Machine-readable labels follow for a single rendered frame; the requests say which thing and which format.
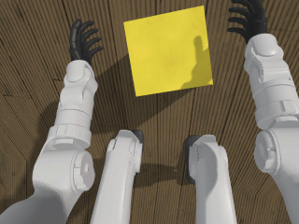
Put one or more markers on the right robot upper arm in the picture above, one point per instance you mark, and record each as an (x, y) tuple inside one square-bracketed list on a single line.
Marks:
[(276, 152)]

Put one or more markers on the robot right foot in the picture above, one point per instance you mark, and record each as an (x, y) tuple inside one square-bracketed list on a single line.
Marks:
[(189, 142)]

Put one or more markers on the left robot hand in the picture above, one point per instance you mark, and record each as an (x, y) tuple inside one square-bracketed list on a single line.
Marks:
[(79, 48)]

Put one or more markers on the left robot upper arm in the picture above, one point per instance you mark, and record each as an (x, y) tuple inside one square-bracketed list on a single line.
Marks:
[(60, 176)]

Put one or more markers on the carton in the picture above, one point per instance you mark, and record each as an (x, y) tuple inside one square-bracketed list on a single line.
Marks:
[(169, 52)]

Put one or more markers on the robot left forearm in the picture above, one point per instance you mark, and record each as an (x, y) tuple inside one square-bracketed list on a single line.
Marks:
[(71, 128)]

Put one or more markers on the robot left shin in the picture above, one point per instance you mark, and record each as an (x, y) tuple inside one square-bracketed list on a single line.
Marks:
[(124, 133)]

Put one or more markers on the robot right forearm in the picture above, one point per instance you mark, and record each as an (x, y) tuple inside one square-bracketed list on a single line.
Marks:
[(272, 87)]

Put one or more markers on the right robot hand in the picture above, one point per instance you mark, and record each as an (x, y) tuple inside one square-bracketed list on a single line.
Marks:
[(255, 22)]

